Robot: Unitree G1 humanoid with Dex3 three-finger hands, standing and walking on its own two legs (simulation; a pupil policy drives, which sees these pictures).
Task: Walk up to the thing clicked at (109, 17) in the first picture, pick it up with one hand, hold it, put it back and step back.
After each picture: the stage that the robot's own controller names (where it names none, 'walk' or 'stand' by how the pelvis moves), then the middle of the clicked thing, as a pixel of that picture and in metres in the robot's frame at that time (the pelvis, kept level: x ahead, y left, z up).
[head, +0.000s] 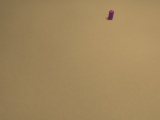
stand; (110, 15) +1.87 -0.40 -0.72
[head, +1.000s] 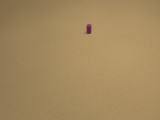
walk; (89, 29) +1.77 +0.02 -0.69
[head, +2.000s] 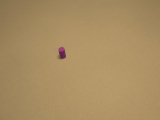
walk; (62, 53) +1.14 +0.28 -0.71
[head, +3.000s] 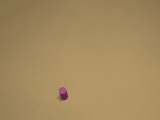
walk; (63, 93) +0.70 +0.25 -0.72
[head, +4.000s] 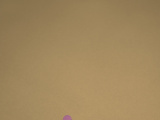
walk; out of the picture +0.45 +0.16 -0.72
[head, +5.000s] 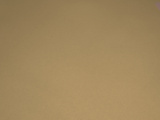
stand; out of the picture +0.37 +0.19 -0.71
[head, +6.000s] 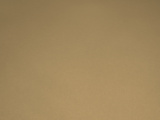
stand; out of the picture +0.36 +0.17 -0.72
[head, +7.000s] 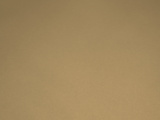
stand; out of the picture +0.38 +0.17 -0.72
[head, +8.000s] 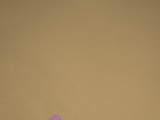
walk; out of the picture +0.39 +0.14 -0.71
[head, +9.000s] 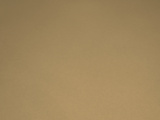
stand; out of the picture +0.30 +0.19 -0.72
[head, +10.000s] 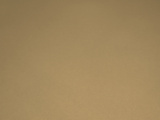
stand; out of the picture +0.33 +0.18 -0.73
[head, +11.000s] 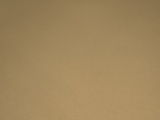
stand; out of the picture +0.33 +0.18 -0.73
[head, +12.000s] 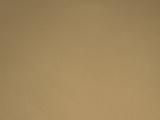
stand; out of the picture +0.32 +0.18 -0.73
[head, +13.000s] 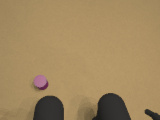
go down; (41, 82) +0.39 +0.19 -0.45
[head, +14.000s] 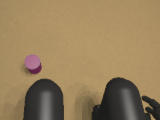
go down; (33, 64) +0.42 +0.20 -0.32
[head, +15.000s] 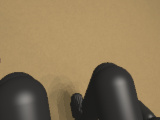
close in; out of the picture +0.41 +0.23 -0.24
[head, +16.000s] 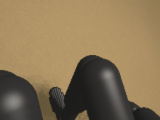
close; out of the picture +0.41 +0.25 -0.23
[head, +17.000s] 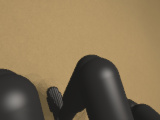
lift; out of the picture +0.40 +0.25 -0.23
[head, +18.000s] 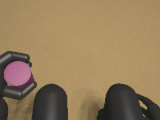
lift; (21, 78) +0.32 +0.21 -0.05
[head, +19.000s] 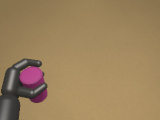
hold; (34, 85) +0.33 +0.17 +0.04
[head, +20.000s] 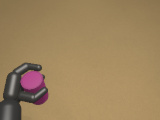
hold; (35, 88) +0.32 +0.17 +0.01
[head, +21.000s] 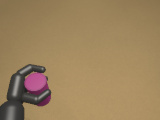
hold; (39, 90) +0.32 +0.16 +0.01
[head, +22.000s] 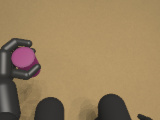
crouch; (27, 63) +0.40 +0.18 -0.07
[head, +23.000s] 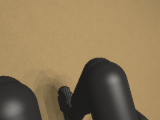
lower; out of the picture +0.42 +0.24 -0.22
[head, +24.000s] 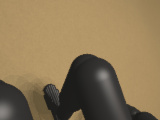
lower; out of the picture +0.43 +0.27 -0.23
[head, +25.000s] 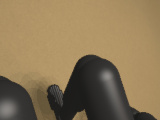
lower; out of the picture +0.42 +0.27 -0.23
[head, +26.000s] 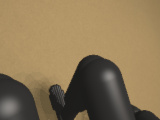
lower; out of the picture +0.41 +0.27 -0.23
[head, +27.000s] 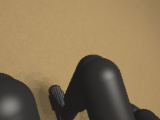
rest; out of the picture +0.41 +0.27 -0.23
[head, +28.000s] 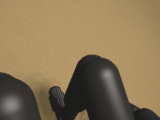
open; out of the picture +0.41 +0.24 -0.23
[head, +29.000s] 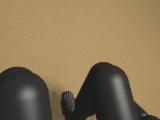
stand; out of the picture +0.41 +0.23 -0.24
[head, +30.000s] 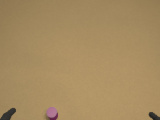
stand; (52, 114) +0.36 +0.17 -0.60
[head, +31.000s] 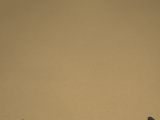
stand; out of the picture +0.35 +0.17 -0.66
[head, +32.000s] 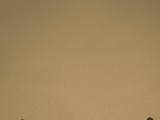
stand; out of the picture +0.36 +0.16 -0.67
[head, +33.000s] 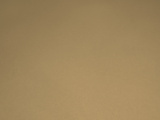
stand; out of the picture +0.38 +0.16 -0.72
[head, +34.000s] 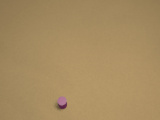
walk; (62, 103) +0.44 +0.13 -0.70
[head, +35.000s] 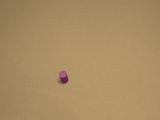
walk; (63, 77) +0.69 +0.23 -0.70
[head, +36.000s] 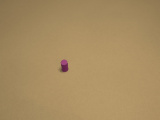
stand; (64, 65) +0.95 +0.19 -0.70
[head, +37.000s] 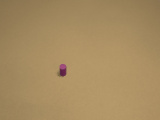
stand; (63, 70) +0.94 +0.16 -0.72
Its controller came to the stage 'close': yes
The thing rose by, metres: 0.72
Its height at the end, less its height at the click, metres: +0.00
